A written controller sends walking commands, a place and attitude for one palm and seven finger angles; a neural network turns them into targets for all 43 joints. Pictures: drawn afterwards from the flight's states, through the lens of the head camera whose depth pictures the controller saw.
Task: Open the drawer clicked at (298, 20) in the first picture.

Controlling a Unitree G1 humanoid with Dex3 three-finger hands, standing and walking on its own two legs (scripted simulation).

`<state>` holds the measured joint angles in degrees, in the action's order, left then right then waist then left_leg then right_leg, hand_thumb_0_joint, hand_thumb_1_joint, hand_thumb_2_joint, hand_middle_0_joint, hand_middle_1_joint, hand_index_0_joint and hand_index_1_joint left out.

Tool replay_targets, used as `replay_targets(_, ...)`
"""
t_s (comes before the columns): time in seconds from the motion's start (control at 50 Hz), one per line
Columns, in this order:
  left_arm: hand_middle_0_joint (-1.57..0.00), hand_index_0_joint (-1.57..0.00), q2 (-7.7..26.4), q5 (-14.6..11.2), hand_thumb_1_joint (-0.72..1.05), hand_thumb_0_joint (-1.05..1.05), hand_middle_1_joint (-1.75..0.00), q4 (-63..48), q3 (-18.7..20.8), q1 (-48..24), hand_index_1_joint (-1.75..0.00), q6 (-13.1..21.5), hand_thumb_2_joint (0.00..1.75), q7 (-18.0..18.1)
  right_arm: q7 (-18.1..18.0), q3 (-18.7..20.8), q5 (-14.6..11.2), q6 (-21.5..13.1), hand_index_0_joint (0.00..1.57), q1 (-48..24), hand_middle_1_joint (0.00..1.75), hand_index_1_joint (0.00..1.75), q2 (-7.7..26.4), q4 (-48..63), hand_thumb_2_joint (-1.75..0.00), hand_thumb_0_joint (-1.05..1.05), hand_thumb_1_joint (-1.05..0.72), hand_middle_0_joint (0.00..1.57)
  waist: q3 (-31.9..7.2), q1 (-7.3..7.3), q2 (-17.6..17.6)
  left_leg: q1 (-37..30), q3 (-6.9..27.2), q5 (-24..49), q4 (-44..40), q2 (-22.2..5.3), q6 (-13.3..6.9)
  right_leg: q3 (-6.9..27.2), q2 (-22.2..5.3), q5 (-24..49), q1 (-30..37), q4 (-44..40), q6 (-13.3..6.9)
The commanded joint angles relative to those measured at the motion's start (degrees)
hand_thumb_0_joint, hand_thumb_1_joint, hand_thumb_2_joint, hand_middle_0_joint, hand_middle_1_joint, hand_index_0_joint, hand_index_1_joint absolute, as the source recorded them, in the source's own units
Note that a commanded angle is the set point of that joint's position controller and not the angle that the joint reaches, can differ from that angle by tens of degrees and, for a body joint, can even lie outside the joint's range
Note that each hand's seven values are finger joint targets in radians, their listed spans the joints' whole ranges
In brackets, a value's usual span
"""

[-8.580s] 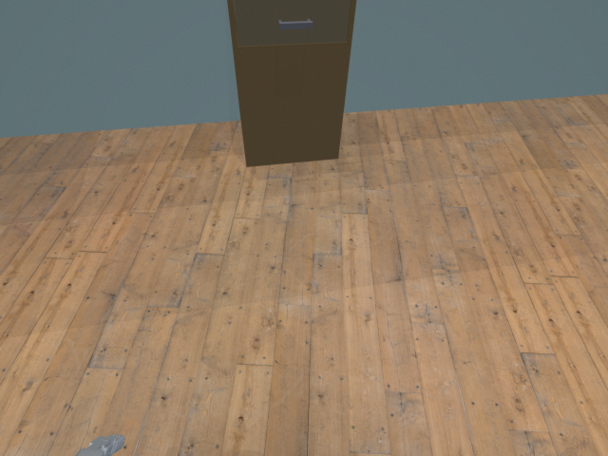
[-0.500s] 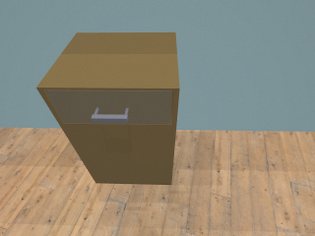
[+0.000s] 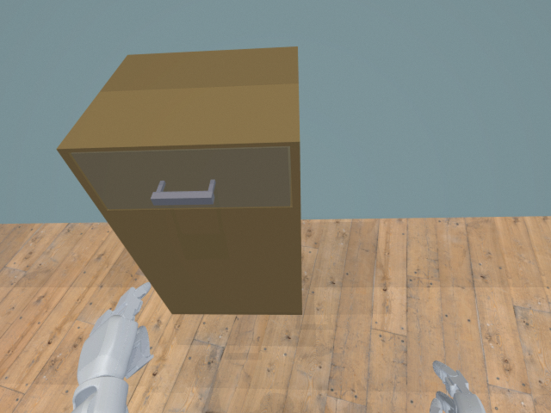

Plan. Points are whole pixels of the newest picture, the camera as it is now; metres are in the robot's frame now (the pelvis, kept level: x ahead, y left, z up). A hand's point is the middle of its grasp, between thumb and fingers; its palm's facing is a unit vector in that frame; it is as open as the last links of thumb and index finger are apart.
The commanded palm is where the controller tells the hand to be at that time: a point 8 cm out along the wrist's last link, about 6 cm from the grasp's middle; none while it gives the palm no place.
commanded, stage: raise the hand with hooked fingers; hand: left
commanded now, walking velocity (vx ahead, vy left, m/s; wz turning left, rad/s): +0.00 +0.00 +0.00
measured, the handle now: (185, 191) +0.56 +0.24 -0.04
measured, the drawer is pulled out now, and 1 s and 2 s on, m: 0.00 0.00 0.00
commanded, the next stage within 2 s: move the hooked fingers above the handle in 1.66 s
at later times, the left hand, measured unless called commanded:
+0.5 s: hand (125, 323) +0.25 +0.24 +0.00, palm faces +0.13 -0.06 -0.99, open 10.5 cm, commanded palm +0.20 +0.24 +0.04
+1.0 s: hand (109, 278) +0.29 +0.26 +0.06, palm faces +0.10 -0.09 -0.99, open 13.3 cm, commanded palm +0.26 +0.26 +0.11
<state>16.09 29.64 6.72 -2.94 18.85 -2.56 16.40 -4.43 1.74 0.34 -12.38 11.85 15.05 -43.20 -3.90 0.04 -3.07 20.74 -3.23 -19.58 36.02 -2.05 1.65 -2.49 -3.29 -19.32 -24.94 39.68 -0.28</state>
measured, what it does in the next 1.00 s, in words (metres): stands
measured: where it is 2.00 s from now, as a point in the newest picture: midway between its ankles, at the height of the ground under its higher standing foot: outside the picture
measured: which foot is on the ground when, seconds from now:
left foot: down 0.00-1.00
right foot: down 0.00-1.00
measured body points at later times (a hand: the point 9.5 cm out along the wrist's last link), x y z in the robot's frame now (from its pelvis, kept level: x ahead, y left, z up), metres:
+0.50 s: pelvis -0.01 +0.00 -0.03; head +0.04 -0.03 +0.41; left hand +0.24 +0.24 +0.06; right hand +0.21 -0.20 -0.14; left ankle -0.01 +0.14 -0.72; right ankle +0.01 -0.11 -0.72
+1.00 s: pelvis +0.01 +0.02 +0.00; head +0.03 -0.01 +0.45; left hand +0.28 +0.26 +0.11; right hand +0.22 -0.20 -0.10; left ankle -0.02 +0.14 -0.72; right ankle +0.01 -0.11 -0.72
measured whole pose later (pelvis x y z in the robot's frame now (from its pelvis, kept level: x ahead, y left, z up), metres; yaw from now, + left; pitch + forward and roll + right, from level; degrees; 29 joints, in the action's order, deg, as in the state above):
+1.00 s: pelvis +0.01 +0.02 +0.00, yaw +0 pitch +5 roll +0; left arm 22.7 56.5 0.2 -3.5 4.9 -6.2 13.5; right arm -0.4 1.9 1.4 4.1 6.5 13.6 -35.0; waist -3.7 3.6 -3.5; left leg 20.8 -3.1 -21.4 37.2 -1.3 0.1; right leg -2.0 -3.7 -19.2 -23.8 37.9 1.5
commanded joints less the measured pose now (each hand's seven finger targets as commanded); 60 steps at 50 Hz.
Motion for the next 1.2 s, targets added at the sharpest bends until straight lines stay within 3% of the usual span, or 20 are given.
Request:
replay_targets(0.0,-0.22,-0.22,1.8,19.1,0.60,0.00,-0.50,3.5,0.5,21.1,-0.50,2.1,0.77,3.7,3.1,3.0,2.3,3.8,0.20,-6.9,0.30,0.30,5.0,14.4,-0.90,0.00,-0.90,0.20,0.9,7.11,18.3,10.0,1.1,7.4,-0.4,4.6,-1.8,5.7,3.4,-0.6,-0.1,-7.2,-2.8)
replay_targets(0.04,-0.22,-0.22,4.4,25.0,0.55,0.00,-0.53,-2.6,1.5,18.2,-0.53,3.9,0.75,4.7,4.8,2.4,2.2,7.6,0.20,-10.5,0.30,0.30,4.8,17.4,-0.90,0.00,-0.90,0.20,-3.4,8.90,15.9,12.5,0.1,8.9,0.6,4.8,-1.5,6.7,2.7,6.0,2.2,-3.7,-3.4)
replay_targets(0.1,-0.23,-0.23,10.0,31.1,0.48,0.00,-0.57,-10.3,5.6,10.4,-0.57,5.5,0.72,7.4,5.8,2.2,2.5,10.3,0.20,-12.1,0.30,0.30,4.0,19.7,-0.90,0.00,-0.90,0.20,-6.9,9.04,10.6,13.2,-0.6,7.9,2.5,5.5,-2.0,8.8,2.8,6.9,2.5,-1.8,-3.3)
replay_targets(0.14,-0.23,-0.23,12.4,34.1,0.43,0.00,-0.60,-14.1,7.8,6.1,-0.60,5.7,0.70,10.4,5.8,2.3,3.5,11.3,0.20,-11.1,0.30,0.30,3.0,20.8,-0.90,0.00,-0.90,0.20,-11.0,7.97,3.8,10.9,-0.9,7.5,4.8,5.8,-2.4,9.4,2.9,6.8,0.3,-0.4,-3.3)
replay_targets(0.16,-0.24,-0.24,13.4,35.1,0.41,0.00,-0.62,-18.4,7.7,-0.2,-0.62,6.2,0.69,11.7,5.7,2.5,4.0,11.7,0.20,-11.3,0.30,0.30,3.1,21.1,-0.90,0.00,-0.90,0.20,-13.2,6.72,1.4,8.6,-0.6,8.0,6.8,6.0,-2.5,11.0,2.9,6.5,-2.8,0.1,-3.4)
replay_targets(0.2,-0.24,-0.24,16.2,36.0,0.36,0.00,-0.64,-25.7,9.1,-13.0,-0.64,8.4,0.67,14.5,5.1,2.6,4.9,12.1,0.20,-11.1,0.30,0.30,2.4,20.3,-0.90,0.00,-0.90,0.20,-15.6,3.61,0.1,5.9,0.4,7.2,11.2,5.8,-2.9,11.5,2.7,2.7,-8.7,1.3,-3.3)
replay_targets(0.26,-0.24,-0.24,15.3,34.3,0.29,0.00,-0.69,-26.2,8.0,-15.2,-0.69,12.0,0.64,16.0,4.5,2.7,5.1,11.1,0.20,-10.1,0.30,0.30,2.5,19.5,-0.90,0.00,-0.90,0.20,-17.1,1.51,-1.9,3.1,1.5,5.8,15.6,5.3,-3.2,10.7,2.4,-0.5,-15.7,2.6,-3.2)
replay_targets(0.32,-0.25,-0.25,14.6,31.9,0.22,0.00,-0.74,-23.0,7.6,-14.8,-0.74,12.2,0.61,15.5,4.5,2.8,5.4,10.8,0.20,-10.4,0.30,0.30,2.9,18.9,-0.90,0.00,-0.90,0.20,-16.3,-0.14,1.8,6.0,2.2,5.1,16.5,4.9,-3.3,9.2,2.6,1.1,-15.6,3.1,-2.5)
replay_targets(0.34,-0.25,-0.25,13.9,31.3,0.20,0.00,-0.75,-21.4,7.2,-13.1,-0.75,10.7,0.60,14.9,4.5,2.7,5.2,10.9,0.20,-10.7,0.30,0.30,3.1,19.1,-0.90,0.00,-0.90,0.20,-16.5,0.44,0.7,6.9,1.9,5.3,15.2,4.8,-3.3,7.5,2.7,2.8,-13.4,3.0,-2.3)
replay_targets(0.4,-0.25,-0.25,11.3,29.2,0.13,0.00,-0.80,-13.3,6.0,-6.0,-0.80,2.3,0.57,11.5,4.4,2.2,3.6,12.1,0.20,-11.8,0.30,0.30,3.6,19.5,-0.90,0.00,-0.90,0.20,-15.8,2.13,3.2,8.8,1.5,8.3,9.9,4.1,-3.1,2.8,3.5,10.3,-4.5,2.6,-1.7)
replay_targets(0.44,-0.26,-0.26,11.8,27.5,0.08,0.00,-0.82,-13.1,5.7,-1.7,-0.82,-2.8,0.55,7.4,3.7,1.7,2.1,13.1,0.20,-12.2,0.30,0.30,3.7,20.0,-0.90,0.00,-0.90,0.20,-15.7,4.47,8.6,9.2,0.7,9.8,6.1,4.0,-2.8,2.8,3.3,13.7,3.1,0.7,-1.3)
replay_targets(0.5,-0.26,-0.26,13.3,26.2,0.01,0.00,-0.87,-13.3,5.8,-1.1,-0.87,-5.5,0.52,1.7,2.8,-0.1,1.1,13.8,0.20,-13.9,0.30,0.30,4.2,20.5,-0.90,0.00,-0.90,0.20,-12.2,5.19,13.1,8.7,0.9,7.9,1.8,3.6,-3.0,3.1,2.8,11.8,6.7,-1.6,-0.9)
replay_targets(0.56,-0.27,-0.27,14.7,27.7,-0.06,0.00,-0.92,-19.4,5.8,-4.1,-0.92,-2.5,0.49,0.0,2.7,-0.2,2.0,13.3,0.20,-12.2,0.30,0.30,3.9,19.8,-0.90,0.00,-0.90,0.20,-10.4,5.36,5.5,4.4,0.9,11.8,0.1,3.3,-3.1,1.8,2.7,13.8,6.6,-2.1,-1.5)
replay_targets(0.66,-0.28,-0.28,16.3,29.4,-0.17,0.00,-0.99,-23.5,8.7,-11.5,-0.99,4.8,0.44,3.8,3.0,1.0,3.6,12.5,0.20,-9.3,0.30,0.30,3.6,18.4,-0.90,0.00,-0.90,0.20,-12.2,4.09,0.1,-1.2,1.8,16.6,0.6,3.0,-2.8,0.8,3.2,14.1,3.6,-2.0,-2.1)
replay_targets(0.72,-0.28,-0.28,16.7,29.4,-0.24,0.00,-1.03,-23.9,9.1,-16.0,-1.03,6.0,0.41,6.4,3.4,2.0,3.7,12.2,0.20,-8.6,0.30,0.30,3.8,17.5,-0.90,0.00,-0.90,0.20,-13.0,3.18,-2.8,-3.6,2.0,17.8,1.2,2.8,-2.3,0.5,3.4,12.3,0.6,-1.9,-2.4)
replay_targets(0.82,-0.29,-0.29,15.2,28.4,-0.36,0.00,-1.11,-19.9,6.5,-19.0,-1.11,1.6,0.36,5.5,3.9,2.7,2.3,12.7,0.20,-9.4,0.30,0.30,4.6,16.7,-0.90,0.00,-0.90,0.20,-14.3,3.20,-2.5,-4.4,2.3,21.8,-0.5,2.3,-1.9,-0.9,3.6,15.6,3.7,-2.2,-2.2)
replay_targets(0.96,-0.30,-0.30,17.1,27.1,-0.50,0.00,-1.20,-16.2,4.2,-24.0,-1.20,-4.3,0.30,-3.6,3.1,1.4,0.8,14.7,0.20,-11.0,0.30,0.30,4.9,17.1,-0.90,0.00,-0.90,0.20,-10.7,4.22,2.9,-5.4,1.8,23.2,-5.9,2.3,-2.3,-1.0,3.5,17.8,10.7,-6.3,-1.7)
replay_targets(1.06,-0.30,-0.30,19.7,27.2,-0.50,0.00,-1.20,-14.1,5.3,-32.6,-1.20,-2.3,0.30,-7.5,2.3,0.2,0.7,15.4,0.20,-11.2,0.30,0.30,4.4,16.8,-0.90,0.00,-0.90,0.20,-8.0,4.11,2.6,-6.5,1.2,19.9,-8.2,2.9,-2.6,-0.7,3.7,16.7,12.6,-9.3,-1.8)
replay_targets(1.16,-0.30,-0.30,21.1,26.5,-0.50,0.00,-1.20,-15.6,6.0,-39.0,-1.20,1.4,0.30,-8.5,1.9,0.2,0.8,14.9,0.20,-10.9,0.30,0.30,4.1,16.2,-0.90,0.00,-0.90,0.20,-11.8,4.03,-1.4,-9.9,1.2,22.6,-8.8,3.4,-2.5,-0.2,3.7,19.5,15.1,-10.7,-1.9)
replay_targets(1.18,-0.30,-0.30,21.1,26.2,-0.50,0.00,-1.20,-14.9,6.0,-39.6,-1.20,1.8,0.30,-8.7,1.9,0.3,0.8,14.7,0.20,-10.6,0.30,0.30,4.1,16.0,-0.90,0.00,-0.90,0.20,-11.7,3.93,-0.5,-9.9,1.2,22.4,-8.9,3.4,-2.5,-0.3,3.7,19.5,15.2,-11.0,-1.8)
